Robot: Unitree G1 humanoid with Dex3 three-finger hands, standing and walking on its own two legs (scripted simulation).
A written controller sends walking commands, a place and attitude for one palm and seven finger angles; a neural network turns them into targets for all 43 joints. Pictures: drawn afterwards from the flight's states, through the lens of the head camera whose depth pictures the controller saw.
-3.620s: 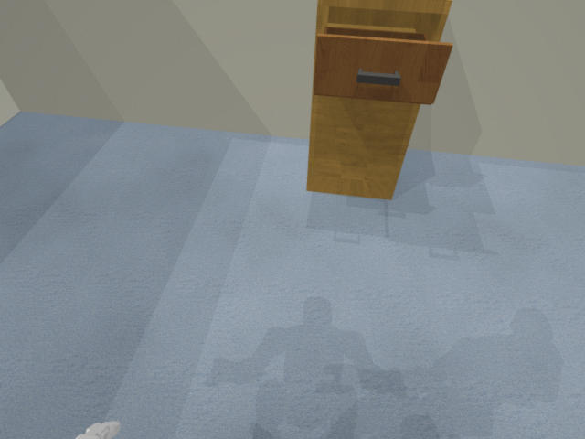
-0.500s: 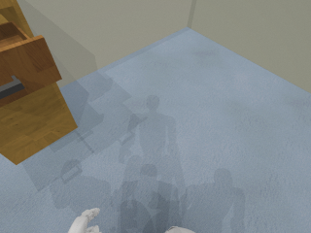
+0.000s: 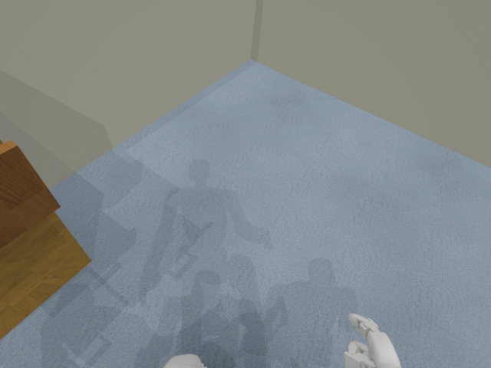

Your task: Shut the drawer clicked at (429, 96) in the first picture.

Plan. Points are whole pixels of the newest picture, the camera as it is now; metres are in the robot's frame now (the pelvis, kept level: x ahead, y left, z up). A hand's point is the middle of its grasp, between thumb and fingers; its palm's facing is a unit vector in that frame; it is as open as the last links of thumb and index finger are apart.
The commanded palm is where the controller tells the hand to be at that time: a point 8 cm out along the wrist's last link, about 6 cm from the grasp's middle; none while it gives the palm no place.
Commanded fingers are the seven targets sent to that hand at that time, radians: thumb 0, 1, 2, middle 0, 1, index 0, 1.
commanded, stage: walk to a spot facing it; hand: left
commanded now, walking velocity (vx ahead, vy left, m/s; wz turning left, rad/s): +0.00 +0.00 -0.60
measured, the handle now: out of the picture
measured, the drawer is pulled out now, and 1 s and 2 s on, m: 0.26 0.26 0.26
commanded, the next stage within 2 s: turn to face it in 1.82 s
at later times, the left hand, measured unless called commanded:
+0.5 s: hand (186, 320) +0.21 +0.14 -0.13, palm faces -0.29 -0.91 -0.30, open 7.4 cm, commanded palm none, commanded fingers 0.00 0.90 0.90 -0.20 -0.30 -0.20 -0.30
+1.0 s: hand (165, 319) +0.21 +0.18 -0.16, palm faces -0.51 -0.84 -0.17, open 7.4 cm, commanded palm none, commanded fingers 0.00 0.90 0.90 -0.20 -0.30 -0.20 -0.30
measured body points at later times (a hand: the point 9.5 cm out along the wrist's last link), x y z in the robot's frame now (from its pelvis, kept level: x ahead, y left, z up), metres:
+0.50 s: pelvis +0.03 -0.02 +0.00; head +0.06 -0.07 +0.45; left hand +0.22 +0.18 -0.11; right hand -0.04 -0.28 -0.16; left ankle +0.05 +0.13 -0.65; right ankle +0.02 -0.12 -0.72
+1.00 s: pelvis +0.04 +0.04 +0.02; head +0.09 +0.06 +0.46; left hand +0.24 +0.23 -0.15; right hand -0.01 -0.22 -0.10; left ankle +0.09 +0.11 -0.72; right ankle -0.06 -0.07 -0.63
